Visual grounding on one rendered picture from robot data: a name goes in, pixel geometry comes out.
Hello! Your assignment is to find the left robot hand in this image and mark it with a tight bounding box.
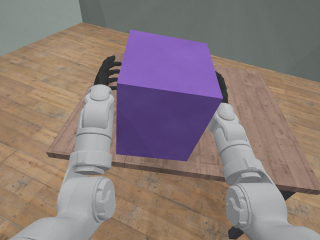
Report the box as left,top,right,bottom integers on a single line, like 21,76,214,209
94,55,122,91

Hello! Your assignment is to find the table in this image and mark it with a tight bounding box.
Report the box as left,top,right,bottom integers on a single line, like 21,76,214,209
46,52,320,240

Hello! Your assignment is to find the carton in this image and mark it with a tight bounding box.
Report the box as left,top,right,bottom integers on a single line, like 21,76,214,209
116,30,223,162

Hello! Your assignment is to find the robot left forearm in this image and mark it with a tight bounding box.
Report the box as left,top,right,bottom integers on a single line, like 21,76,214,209
56,84,114,212

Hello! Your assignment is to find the right robot upper arm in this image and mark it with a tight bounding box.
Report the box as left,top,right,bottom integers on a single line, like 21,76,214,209
226,182,320,240

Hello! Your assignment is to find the right robot hand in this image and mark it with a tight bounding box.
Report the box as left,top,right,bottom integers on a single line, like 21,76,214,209
215,71,229,104

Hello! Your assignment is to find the left robot upper arm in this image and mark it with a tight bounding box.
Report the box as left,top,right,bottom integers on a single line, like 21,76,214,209
8,176,116,240

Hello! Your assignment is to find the robot right forearm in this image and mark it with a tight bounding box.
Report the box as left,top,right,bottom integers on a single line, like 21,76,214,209
208,103,288,218

